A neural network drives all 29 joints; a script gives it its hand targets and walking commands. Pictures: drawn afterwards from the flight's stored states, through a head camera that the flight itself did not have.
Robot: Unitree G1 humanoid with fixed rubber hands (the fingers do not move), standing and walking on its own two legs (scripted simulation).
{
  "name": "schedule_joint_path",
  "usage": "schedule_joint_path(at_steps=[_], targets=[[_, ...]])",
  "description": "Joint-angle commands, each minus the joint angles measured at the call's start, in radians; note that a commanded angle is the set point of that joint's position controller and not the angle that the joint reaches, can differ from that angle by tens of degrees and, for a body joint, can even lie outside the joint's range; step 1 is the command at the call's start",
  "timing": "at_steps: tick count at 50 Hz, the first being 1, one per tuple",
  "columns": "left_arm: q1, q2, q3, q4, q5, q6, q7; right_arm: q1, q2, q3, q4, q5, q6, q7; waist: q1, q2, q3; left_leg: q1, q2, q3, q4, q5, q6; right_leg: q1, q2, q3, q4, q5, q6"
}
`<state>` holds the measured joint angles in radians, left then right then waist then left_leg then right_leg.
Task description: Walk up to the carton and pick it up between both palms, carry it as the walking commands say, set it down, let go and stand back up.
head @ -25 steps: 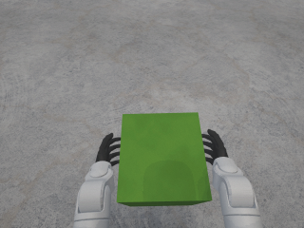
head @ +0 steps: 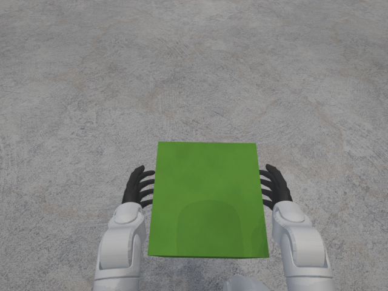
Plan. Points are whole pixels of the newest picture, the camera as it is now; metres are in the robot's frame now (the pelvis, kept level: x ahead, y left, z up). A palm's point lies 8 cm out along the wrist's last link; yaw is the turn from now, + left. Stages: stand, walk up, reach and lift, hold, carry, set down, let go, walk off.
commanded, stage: carry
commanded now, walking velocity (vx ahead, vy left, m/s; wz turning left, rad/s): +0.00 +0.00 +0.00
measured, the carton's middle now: (204, 207) +0.30 +0.01 -0.06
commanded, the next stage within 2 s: none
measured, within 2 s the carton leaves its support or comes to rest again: neither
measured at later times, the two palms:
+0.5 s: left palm (102, 89) +0.60 +0.30 +0.02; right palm (205, 86) +0.61 +0.01 +0.04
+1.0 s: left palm (96, 65) +0.71 +0.34 +0.03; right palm (191, 62) +0.73 +0.05 +0.04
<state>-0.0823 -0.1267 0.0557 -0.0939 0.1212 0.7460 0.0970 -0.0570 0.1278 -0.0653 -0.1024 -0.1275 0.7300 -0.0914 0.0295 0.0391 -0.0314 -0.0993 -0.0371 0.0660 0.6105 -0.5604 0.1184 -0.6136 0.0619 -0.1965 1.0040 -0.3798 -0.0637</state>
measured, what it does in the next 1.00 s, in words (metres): walks ahead: right foot, then left foot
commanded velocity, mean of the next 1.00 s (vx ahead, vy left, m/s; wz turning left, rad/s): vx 0.00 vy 0.00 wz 0.00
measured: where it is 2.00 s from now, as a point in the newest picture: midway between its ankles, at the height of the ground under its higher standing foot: (163, 221)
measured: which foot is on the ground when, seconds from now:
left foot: down 0.00-0.06, up 0.08-0.28, down 0.30-1.00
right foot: up 0.00-0.04, down 0.06-0.32, up 0.34-0.86, down 0.88-1.00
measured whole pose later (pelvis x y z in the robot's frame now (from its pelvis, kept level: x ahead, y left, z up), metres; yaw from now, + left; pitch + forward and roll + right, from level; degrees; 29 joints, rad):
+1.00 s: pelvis +0.45 +0.17 +0.01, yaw +2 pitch +5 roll -3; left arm -0.10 -0.13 0.11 -0.01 0.12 0.74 0.07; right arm -0.11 0.13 -0.07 0.00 -0.13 0.75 -0.08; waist 0.04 0.00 -0.03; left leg -0.27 -0.09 0.06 0.62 -0.40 0.09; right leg -0.44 0.02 -0.05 0.67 -0.23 -0.09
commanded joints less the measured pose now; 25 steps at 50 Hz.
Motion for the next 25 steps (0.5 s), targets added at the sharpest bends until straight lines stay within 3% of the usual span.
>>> schedule_joint_path(at_steps=[1, 2, 3, 4, 5, 6, 7, 8, 9, 10, 11, 12, 13, 14, 15, 16, 17, 18, 19, 20, 21, 22, 23, 24, 25], targets=[[-0.482, -0.783, -0.57, -0.175, -0.191, -0.049, -0.202, -0.407, 0.709, 0.604, -0.12, 0.217, -0.049, 0.234, -0.033, 0.194, -0.393, 0.234, 0.102, -0.083, 0.177, 2.23, -0.147, 0.296, 0.161, -0.124, -0.421, 0.259, -0.027], [-0.486, -0.807, -0.594, -0.204, -0.211, -0.043, -0.202, -0.455, 0.691, 0.62, -0.201, 0.244, -0.048, 0.239, -0.023, 0.139, -0.393, 0.079, 0.11, -0.052, 0.309, 2.146, -0.176, 0.454, 0.136, -0.119, -0.502, 0.396, -0.038], [-0.435, -0.765, -0.533, -0.098, -0.173, -0.026, -0.211, -0.504, 0.657, 0.563, -0.115, 0.209, -0.029, 0.238, 0.047, 0.004, -0.465, -0.171, 0.049, -0.019, 0.733, 1.627, -0.213, 0.755, -0.11, 0.15, -0.521, 1.04, -0.217], [-0.254, -0.804, -0.53, -0.036, -0.181, -0.006, -0.215, -0.4, 0.678, 0.59, -0.136, 0.236, -0.007, 0.247, 0.066, -0.381, -0.598, -0.614, -0.127, 0.019, 1.122, 0.237, -0.237, 1.171, -0.392, 0.515, -0.354, 1.997, -0.446], [-0.216, -0.846, -0.548, -0.085, -0.214, 0.002, -0.212, -0.435, 0.733, 0.626, -0.263, 0.287, -0.008, 0.243, 0.041, -0.475, -0.692, -0.833, -0.036, -0.155, 1.261, -0.147, -0.164, 1.375, -0.51, 0.616, -0.29, 1.897, -0.463], [-0.241, -0.812, -0.534, -0.077, -0.187, 0.0, -0.218, -0.345, 0.729, 0.579, -0.128, 0.248, 0.01, 0.249, 0.064, -0.323, -0.545, -1.032, -0.026, -0.302, 1.394, -0.292, -0.118, 1.24, -0.502, 0.744, -0.286, 1.587, -0.468], [-0.364, -0.82, -0.588, -0.191, -0.219, -0.012, -0.211, -0.376, 0.739, 0.571, -0.183, 0.265, -0.015, 0.259, 0.081, -0.121, -0.436, -1.212, -0.013, -0.354, 1.452, -0.422, -0.078, 1.152, -0.493, 0.785, -0.288, 1.351, -0.43], [-0.387, -0.819, -0.608, -0.278, -0.237, -0.004, -0.204, -0.311, 0.751, 0.537, -0.178, 0.271, -0.006, 0.253, 0.053, 0.093, -0.373, -1.255, 0.027, -0.361, 1.292, -0.464, -0.076, 1.072, -0.519, 0.78, -0.313, 1.129, -0.376], [-0.297, -0.834, -0.606, -0.211, -0.228, 0.011, -0.208, -0.287, 0.754, 0.527, -0.185, 0.267, -0.003, 0.25, 0.024, 0.13, -0.423, -1.135, 0.079, -0.312, 1.112, -0.398, -0.09, 1.017, -0.527, 0.672, -0.333, 1.052, -0.329], [-0.405, -0.829, -0.653, -0.266, -0.258, -0.002, -0.191, -0.263, 0.746, 0.523, -0.176, 0.263, -0.018, 0.246, 0.015, 0.135, -0.38, -1.174, 0.101, -0.27, 0.835, -0.386, -0.098, 1.051, -0.472, 0.572, -0.286, 1.009, -0.259], [-0.509, -0.828, -0.683, -0.293, -0.263, -0.021, -0.197, -0.366, 0.75, 0.557, -0.246, 0.261, -0.036, 0.243, -0.024, 0.047, -0.344, -0.948, 0.143, -0.24, 0.578, -0.164, -0.109, 0.813, -0.426, 0.446, -0.359, 0.968, -0.206], [-0.573, -0.777, -0.672, -0.295, -0.261, -0.025, -0.196, -0.332, 0.749, 0.56, -0.147, 0.25, -0.03, 0.238, -0.036, -0.006, -0.38, -0.615, 0.128, -0.114, 0.275, 0.117, -0.116, 0.622, -0.338, 0.234, -0.378, 0.858, -0.125], [-0.445, -0.779, -0.647, -0.181, -0.21, -0.023, -0.2, -0.387, 0.764, 0.596, -0.155, 0.266, -0.033, 0.247, -0.039, -0.155, -0.384, -0.368, 0.109, -0.066, 0.151, 0.379, -0.117, 0.497, -0.29, 0.134, -0.417, 0.737, -0.07], [-0.393, -0.802, -0.609, -0.118, -0.192, -0.021, -0.206, -0.365, 0.784, 0.615, -0.111, 0.261, -0.031, 0.247, -0.039, -0.224, -0.423, -0.216, 0.082, -0.044, 0.048, 0.544, -0.11, 0.484, -0.298, 0.105, -0.321, 0.709, -0.026], [-0.467, -0.855, -0.659, -0.173, -0.231, -0.023, -0.212, -0.384, 0.803, 0.616, -0.181, 0.25, -0.047, 0.242, -0.056, -0.067, -0.441, -0.074, 0.002, 0.025, -0.084, 0.75, -0.124, 0.494, -0.232, 0.03, -0.177, 0.684, 0.027], [-0.426, -0.817, -0.612, -0.107, -0.205, -0.02, -0.212, -0.413, 0.795, 0.593, -0.126, 0.24, -0.042, 0.244, -0.048, 0.045, -0.437, 0.011, 0.04, -0.052, -0.148, 1.094, -0.09, 0.471, -0.124, 0.01, -0.033, 0.44, 0.053], [-0.404, -0.758, -0.578, -0.104, -0.198, -0.022, -0.212, -0.42, 0.76, 0.583, -0.141, 0.244, -0.046, 0.245, -0.017, 0.311, -0.448, 0.088, 0.33, -0.459, -0.14, 1.811, 0.04, 0.367, 0.033, 0.036, 0.245, 0.002, 0.135], [-0.321, -0.752, -0.543, -0.007, -0.165, -0.014, -0.225, -0.421, 0.775, 0.574, -0.1, 0.23, -0.042, 0.241, -0.013, 0.257, -0.459, 0.159, 0.383, -0.484, -0.043, 1.979, 0.089, 0.231, 0.034, 0.178, 0.304, -0.226, 0.129], [-0.387, -0.777, -0.571, -0.045, -0.2, -0.033, -0.233, -0.363, 0.795, 0.565, -0.046, 0.215, -0.045, 0.24, -0.018, 0.135, -0.472, 0.181, 0.342, -0.451, -0.022, 1.865, 0.065, 0.209, 0.015, 0.213, 0.27, -0.215, 0.103], [-0.468, -0.806, -0.586, -0.051, -0.227, -0.035, -0.237, -0.39, 0.794, 0.551, -0.051, 0.201, -0.056, 0.238, -0.031, 0.202, -0.41, 0.223, 0.332, -0.462, -0.013, 1.969, 0.067, 0.062, 0.022, 0.207, 0.335, -0.233, 0.098], [-0.441, -0.827, -0.61, -0.083, -0.235, -0.044, -0.245, -0.457, 0.823, 0.608, -0.106, 0.235, -0.061, 0.239, -0.04, 0.107, -0.43, 0.289, 0.325, -0.431, -0.029, 1.894, 0.056, 0.016, 0.016, 0.214, 0.32, -0.197, 0.079], [-0.526, -0.825, -0.625, -0.126, -0.255, -0.049, -0.237, -0.411, 0.837, 0.592, -0.039, 0.26, -0.059, 0.247, -0.031, 0.184, -0.42, 0.305, 0.324, -0.408, -0.018, 1.91, 0.022, 0.004, -0.002, 0.248, 0.316, -0.152, 0.066], [-0.409, -0.85, -0.603, -0.037, -0.24, -0.04, -0.242, -0.434, 0.788, 0.583, -0.124, 0.237, -0.065, 0.239, -0.043, 0.138, -0.446, 0.38, 0.305, -0.394, -0.022, 1.902, 0.026, -0.061, 0.014, 0.21, 0.289, -0.151, 0.06], [-0.396, -0.837, -0.595, -0.057, -0.224, -0.047, -0.237, -0.429, 0.798, 0.606, -0.127, 0.244, -0.063, 0.243, -0.03, 0.096, -0.462, 0.375, 0.31, -0.357, -0.043, 1.788, 0.007, -0.023, -0.011, 0.23, 0.269, -0.099, 0.05], [-0.425, -0.834, -0.59, -0.067, -0.236, -0.045, -0.234, -0.43, 0.779, 0.586, -0.123, 0.238, -0.065, 0.237, -0.035, 0.191, -0.434, 0.415, 0.28, -0.364, -0.044, 1.86, 0.001, -0.097, 0.001, 0.208, 0.249, -0.094, 0.051]])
